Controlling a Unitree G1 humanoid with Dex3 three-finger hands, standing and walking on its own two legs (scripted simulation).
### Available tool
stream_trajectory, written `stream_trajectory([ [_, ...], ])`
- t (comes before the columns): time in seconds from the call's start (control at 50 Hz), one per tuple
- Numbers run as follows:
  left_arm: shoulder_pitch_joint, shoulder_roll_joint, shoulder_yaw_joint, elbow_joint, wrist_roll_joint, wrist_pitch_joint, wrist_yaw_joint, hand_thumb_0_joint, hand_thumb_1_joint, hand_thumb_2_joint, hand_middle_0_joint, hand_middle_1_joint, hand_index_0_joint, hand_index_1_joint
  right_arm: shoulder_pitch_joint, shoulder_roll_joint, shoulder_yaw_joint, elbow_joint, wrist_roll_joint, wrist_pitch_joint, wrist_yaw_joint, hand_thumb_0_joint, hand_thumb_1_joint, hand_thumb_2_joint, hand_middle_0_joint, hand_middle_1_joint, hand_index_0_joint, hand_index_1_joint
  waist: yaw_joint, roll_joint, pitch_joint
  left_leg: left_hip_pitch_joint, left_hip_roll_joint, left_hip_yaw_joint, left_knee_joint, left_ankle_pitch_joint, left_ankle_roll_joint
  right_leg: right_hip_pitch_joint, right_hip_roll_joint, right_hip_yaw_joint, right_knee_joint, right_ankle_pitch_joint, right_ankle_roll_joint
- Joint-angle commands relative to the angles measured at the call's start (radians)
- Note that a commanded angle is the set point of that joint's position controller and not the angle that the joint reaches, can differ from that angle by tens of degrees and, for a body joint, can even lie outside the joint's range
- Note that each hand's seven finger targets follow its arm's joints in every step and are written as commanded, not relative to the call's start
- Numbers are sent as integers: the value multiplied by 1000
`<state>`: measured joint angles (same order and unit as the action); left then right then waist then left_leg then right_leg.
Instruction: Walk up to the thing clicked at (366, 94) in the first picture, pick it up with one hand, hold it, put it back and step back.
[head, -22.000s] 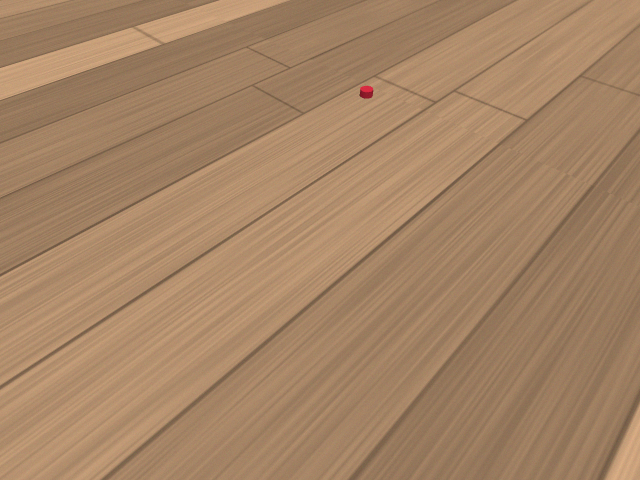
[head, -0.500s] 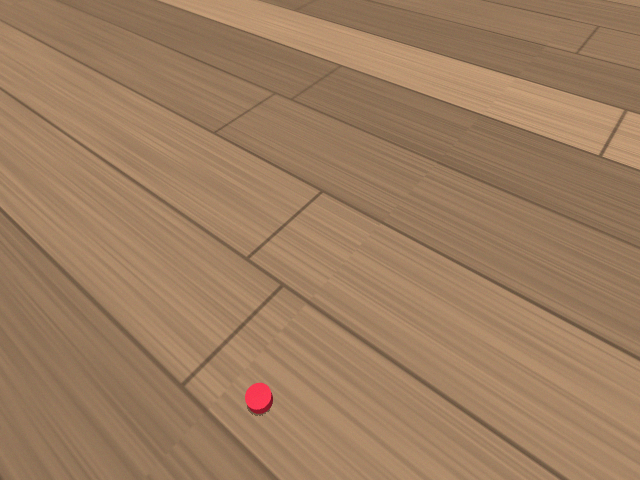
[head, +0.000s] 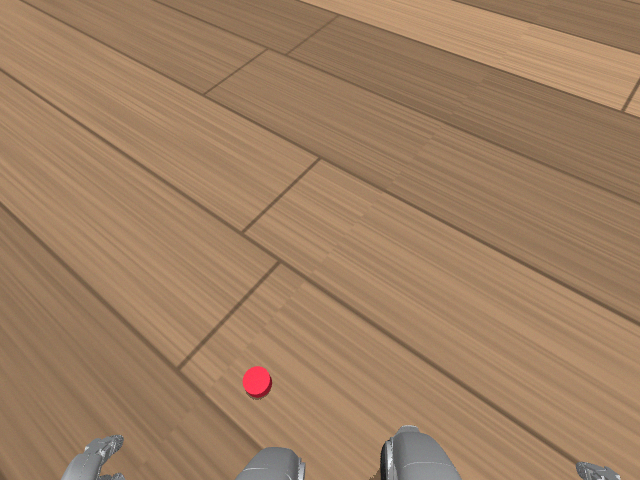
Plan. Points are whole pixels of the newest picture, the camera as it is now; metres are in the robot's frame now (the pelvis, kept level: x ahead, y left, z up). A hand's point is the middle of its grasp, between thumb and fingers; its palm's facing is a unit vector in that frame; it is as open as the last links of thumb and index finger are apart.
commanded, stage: walk up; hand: left
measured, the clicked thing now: (257, 381) +0.41 +0.25 -0.72
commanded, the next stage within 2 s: stand in 1.10 s
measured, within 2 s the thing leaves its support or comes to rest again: neither
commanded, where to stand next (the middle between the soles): +0.02 +0.02 m, yaw -3 degrees
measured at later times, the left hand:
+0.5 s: hand out of the picture -0.01 +0.33 -0.15, palm faces -0.03 -0.92 -0.38, open 7.4 cm
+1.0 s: hand out of the picture +0.03 +0.32 -0.10, palm faces -0.03 -0.82 -0.58, open 7.4 cm
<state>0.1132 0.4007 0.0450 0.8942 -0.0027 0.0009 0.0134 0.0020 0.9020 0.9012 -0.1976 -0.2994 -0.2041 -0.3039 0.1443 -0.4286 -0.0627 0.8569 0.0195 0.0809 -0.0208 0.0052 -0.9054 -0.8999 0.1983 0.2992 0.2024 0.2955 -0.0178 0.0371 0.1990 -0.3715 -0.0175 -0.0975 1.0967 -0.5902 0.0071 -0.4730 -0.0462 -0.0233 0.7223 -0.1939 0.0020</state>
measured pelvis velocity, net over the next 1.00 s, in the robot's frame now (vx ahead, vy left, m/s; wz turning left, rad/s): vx -0.04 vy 0.02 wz -0.01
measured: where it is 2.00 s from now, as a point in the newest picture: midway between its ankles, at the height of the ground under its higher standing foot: outside the picture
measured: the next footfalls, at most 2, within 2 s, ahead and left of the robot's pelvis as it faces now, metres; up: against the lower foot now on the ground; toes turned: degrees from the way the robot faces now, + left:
left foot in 0.24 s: -0.04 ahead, +0.16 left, +0.00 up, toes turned +2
right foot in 0.72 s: +0.01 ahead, -0.09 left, +0.00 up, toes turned -3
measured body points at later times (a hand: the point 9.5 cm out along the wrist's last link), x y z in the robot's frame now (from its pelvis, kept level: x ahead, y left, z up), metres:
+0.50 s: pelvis -0.07 +0.04 +0.01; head -0.03 +0.07 +0.46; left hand -0.01 +0.38 -0.12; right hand -0.02 -0.28 -0.08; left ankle -0.08 +0.16 -0.71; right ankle -0.07 -0.10 -0.63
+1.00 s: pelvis -0.04 +0.02 +0.00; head +0.00 -0.03 +0.45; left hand +0.03 +0.36 -0.06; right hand +0.04 -0.31 -0.13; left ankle +0.00 +0.19 -0.63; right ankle +0.02 -0.14 -0.70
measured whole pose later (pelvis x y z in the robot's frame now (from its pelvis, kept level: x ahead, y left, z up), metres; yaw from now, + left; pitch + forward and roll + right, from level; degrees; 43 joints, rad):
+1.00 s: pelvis -0.04 +0.02 +0.00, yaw -1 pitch -3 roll +0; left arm 0.26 0.42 0.04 0.85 0.01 -0.04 0.07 0.00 0.89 0.90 -0.20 -0.30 -0.21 -0.31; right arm 0.24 -0.46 -0.09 0.79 0.00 0.09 0.02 0.00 -0.91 -0.90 0.20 0.30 0.20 0.30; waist 0.00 0.12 0.14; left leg -0.57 -0.03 -0.17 1.22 -0.45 -0.02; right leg -0.39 -0.06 0.02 0.75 -0.30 0.03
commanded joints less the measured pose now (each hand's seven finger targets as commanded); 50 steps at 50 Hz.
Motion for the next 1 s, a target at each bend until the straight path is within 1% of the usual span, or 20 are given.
stream_trajectory([
  [0.0, -12, 287, 80, -113, 18, -7, 42, 0, 900, 900, -200, -300, -200, -300, 177, -198, -69, -53, 5, 5, -13, 0, -900, -900, 200, 300, 200, 300, 2, -187, -308, -82, -22, -87, 353, 39, -9, 179, -284, 291, -250, 309, -242],
  [0.1, 32, 262, 89, -123, 36, 1, 62, 0, 900, 900, -200, -300, -200, -300, 131, -171, -60, -81, -26, 15, 9, 0, -900, -900, 200, 300, 200, 300, 59, -238, -302, -125, -4, -15, 89, 28, -39, 262, -256, 210, -205, 245, -235],
  [0.2, -91, 311, 98, -157, 24, 19, 56, 0, 900, 900, -200, -300, -200, -300, 294, -184, -82, -19, -47, -1, 42, 0, -900, -900, 200, 300, 200, 300, -38, -259, -333, 155, -3, 133, -404, 181, 5, 63, -243, 174, -152, -30, -150],
  [0.22, -64, 259, 85, -154, 20, 30, 54, 0, 900, 900, -200, -300, -200, -300, 284, -198, -90, -14, -70, -7, 47, 0, -900, -900, 200, 300, 200, 300, -48, -151, -282, 230, 10, 55, -473, 196, 23, -121, -182, 143, -19, -179, -100],
  [0.24, -23, 162, 59, -158, 7, 33, 55, 0, 900, 900, -200, -300, -200, -300, 212, -272, -93, -52, -87, -13, 48, 0, -900, -900, 200, 300, 200, 300, -28, 196, -202, 142, 220, -298, -659, 157, 95, -298, 34, 3, 269, -416, -41],
  [0.26, -130, 233, 90, -179, 12, 25, 77, 0, 900, 900, -200, -300, -200, -300, 118, -397, -114, -102, -64, -14, 47, 0, -900, -900, 200, 300, 200, 300, -85, 321, -171, -102, 407, -586, -784, 249, 272, -198, 109, 118, 437, -513, -11],
  [0.28, -171, 253, 99, -163, 21, 25, 74, 0, 900, 900, -200, -300, -200, -300, 32, -352, -106, -120, -64, -29, 36, 0, -900, -900, 200, 300, 200, 300, -58, 171, -110, -175, 398, -549, -781, 337, 293, -154, 111, 218, 573, -454, -22],
  [0.3, -118, 223, 92, -132, 9, 29, 66, 0, 900, 900, -200, -300, -200, -300, -36, -286, -83, -125, -72, -39, 20, 0, -900, -900, 200, 300, 200, 300, -2, 47, -92, -149, 301, -349, -683, 482, 207, -180, 147, 265, 669, -366, -30],
  [0.34, 31, 204, 77, -86, -1, 29, 56, 0, 900, 900, -200, -300, -200, -300, -25, -254, -67, -104, -64, -64, -5, 0, -900, -900, 200, 300, 200, 300, 48, 55, -171, 37, 268, -248, -592, 538, 168, -212, 136, 247, 668, -256, -37],
  [0.4, 32, 252, 94, -102, 45, 4, -23, 0, 900, 900, -200, -300, -200, -300, 176, -293, -106, -46, -51, -131, -2, 0, -900, -900, 200, 300, 200, 300, -36, 65, -317, 517, 274, -386, -704, -142, 180, -370, 86, 183, 505, -190, -3],
  [0.42, 5, 262, 91, -111, 49, -1, -34, 0, 900, 900, -200, -300, -200, -300, 202, -296, -108, -45, -52, -141, -4, 0, -900, -900, 200, 300, 200, 300, -60, 73, -272, 557, 314, -433, -725, -184, 199, -425, 68, 211, 468, -210, 9],
  [0.56, 33, 233, 69, -96, 19, -55, -60, 0, 900, 900, -200, -300, -200, -300, 224, -277, -81, -67, -51, -165, 27, 0, -900, -900, 200, 300, 200, 300, -66, 192, -76, 302, 301, -168, -800, 176, 221, -174, 36, 88, 121, -211, 11],
  [0.66, 348, 245, 86, 17, 7, -91, -32, 0, 900, 900, -200, -300, -200, -300, 114, -223, -63, -134, -70, -108, 59, 0, -900, -900, 200, 300, 200, 300, 82, 143, -160, -36, 154, 67, -501, 182, 146, 414, 75, -52, -194, -49, 4],
  [0.68, 424, 292, 105, 33, 8, -96, -6, 0, 900, 900, -200, -300, -200, -300, 151, -163, -44, -138, -70, -93, 62, 0, -900, -900, 200, 300, 200, 300, 114, -30, -195, -129, 84, 133, -273, 166, 114, 527, 48, 9, -248, -56, 18],
  [0.7, 466, 381, 125, 25, 25, -104, 17, 0, 900, 900, -200, -300, -200, -300, 152, -98, -24, -170, -63, -85, 57, 0, -900, -900, 200, 300, 200, 300, 120, -230, -180, -320, 26, 120, -52, 15, 61, 532, -176, 404, -359, -204, -44],
  [0.72, 391, 442, 119, -29, 28, -105, 31, 0, 900, 900, -200, -300, -200, -300, 139, -143, -39, -185, -59, -61, 51, 0, -900, -900, 200, 300, 200, 300, 90, -141, -168, -335, 3, -37, 76, -5, 33, 363, -390, 777, -512, -402, -165],
  [0.74, 295, 442, 112, -55, 22, -101, 37, 0, 900, 900, -200, -300, -200, -300, 129, -221, -68, -170, -58, -52, 44, 0, -900, -900, 200, 300, 200, 300, 56, -43, -97, -311, 67, -95, 116, 14, 21, 254, -412, 757, -508, -452, -241],
  [0.8, 243, 373, 99, -66, 12, -104, 74, 0, 900, 900, -200, -300, -200, -300, 224, -229, -83, -122, -75, -29, 61, 0, -900, -900, 200, 300, 200, 300, 2, -59, -92, -275, 114, -108, 120, 154, -1, 205, -291, 442, -371, -120, -192],
  [0.88, 167, 321, 87, -90, 0, -92, 93, 0, 900, 900, -200, -300, -200, -300, 223, -198, -88, -123, -56, 8, 61, 0, -900, -900, 200, 300, 200, 300, -10, -157, -118, -133, 31, -119, 216, 171, -26, 37, -248, 229, -227, 450, -202],
  [0.98, 13, 243, 65, -180, 42, -34, 57, 0, 900, 900, -200, -300, -200, -300, 229, -194, -68, -82, 11, -30, 2, 0, -900, -900, 200, 300, 200, 300, -7, -351, -210, -85, -24, 48, -85, 143, -31, 105, -157, 121, -92, 375, -205],
])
